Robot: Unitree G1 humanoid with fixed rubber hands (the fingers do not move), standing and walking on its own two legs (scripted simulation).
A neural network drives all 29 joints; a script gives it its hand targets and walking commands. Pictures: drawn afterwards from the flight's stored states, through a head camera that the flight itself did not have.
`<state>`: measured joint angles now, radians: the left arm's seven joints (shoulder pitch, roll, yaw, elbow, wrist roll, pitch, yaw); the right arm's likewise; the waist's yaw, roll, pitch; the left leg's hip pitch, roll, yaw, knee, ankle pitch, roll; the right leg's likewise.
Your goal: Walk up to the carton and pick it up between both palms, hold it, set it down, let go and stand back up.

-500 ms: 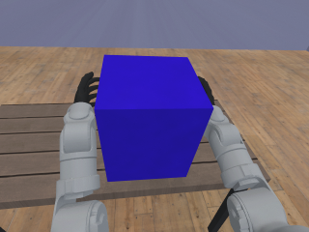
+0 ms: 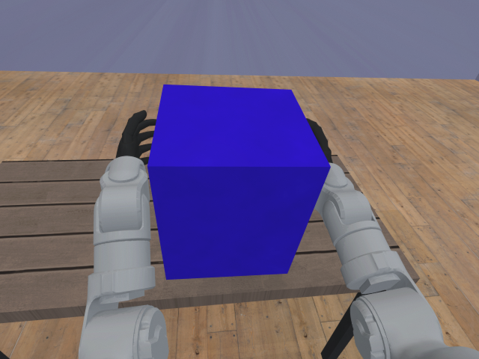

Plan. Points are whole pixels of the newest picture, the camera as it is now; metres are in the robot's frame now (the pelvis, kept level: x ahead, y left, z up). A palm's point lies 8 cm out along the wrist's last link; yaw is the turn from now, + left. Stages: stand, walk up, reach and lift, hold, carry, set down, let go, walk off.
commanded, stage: hold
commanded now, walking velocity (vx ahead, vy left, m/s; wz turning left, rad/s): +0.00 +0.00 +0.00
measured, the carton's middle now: (228, 184) +0.35 +0.00 +0.16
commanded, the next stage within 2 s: none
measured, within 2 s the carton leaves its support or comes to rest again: neither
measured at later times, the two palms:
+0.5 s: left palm (132, 162) +0.36 +0.15 +0.21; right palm (318, 167) +0.36 -0.15 +0.19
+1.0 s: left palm (131, 161) +0.36 +0.15 +0.21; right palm (319, 165) +0.36 -0.15 +0.20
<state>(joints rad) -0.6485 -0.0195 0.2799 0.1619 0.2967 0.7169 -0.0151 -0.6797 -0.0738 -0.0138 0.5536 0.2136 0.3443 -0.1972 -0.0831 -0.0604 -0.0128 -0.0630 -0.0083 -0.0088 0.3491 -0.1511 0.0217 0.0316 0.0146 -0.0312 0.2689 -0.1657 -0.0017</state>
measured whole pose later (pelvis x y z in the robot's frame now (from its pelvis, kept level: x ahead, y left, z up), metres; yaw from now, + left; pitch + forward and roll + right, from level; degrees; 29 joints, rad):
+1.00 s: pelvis +0.00 +0.00 +0.00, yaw +0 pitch -8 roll -1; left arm -0.63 -0.02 0.28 0.14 0.30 0.73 -0.02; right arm -0.67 -0.07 -0.01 0.54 0.22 0.35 -0.20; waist -0.09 -0.06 -0.01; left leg -0.05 -0.01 -0.01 0.35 -0.16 0.02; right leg 0.05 0.02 -0.03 0.27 -0.17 0.00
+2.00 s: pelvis +0.00 +0.00 +0.00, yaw +0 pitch -9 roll -1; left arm -0.63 -0.03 0.28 0.12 0.31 0.73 -0.02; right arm -0.66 -0.07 -0.01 0.53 0.22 0.35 -0.20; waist -0.08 -0.06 0.00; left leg -0.04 -0.01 -0.01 0.35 -0.16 0.02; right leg 0.05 0.01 -0.03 0.27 -0.17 0.00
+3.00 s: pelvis +0.00 +0.00 +0.00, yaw +0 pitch -8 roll -1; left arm -0.63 -0.02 0.27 0.13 0.31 0.72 -0.02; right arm -0.67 -0.08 0.00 0.54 0.22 0.34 -0.20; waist -0.09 -0.06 0.00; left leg -0.05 -0.01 -0.01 0.35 -0.16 0.03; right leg 0.04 0.01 -0.03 0.27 -0.17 0.00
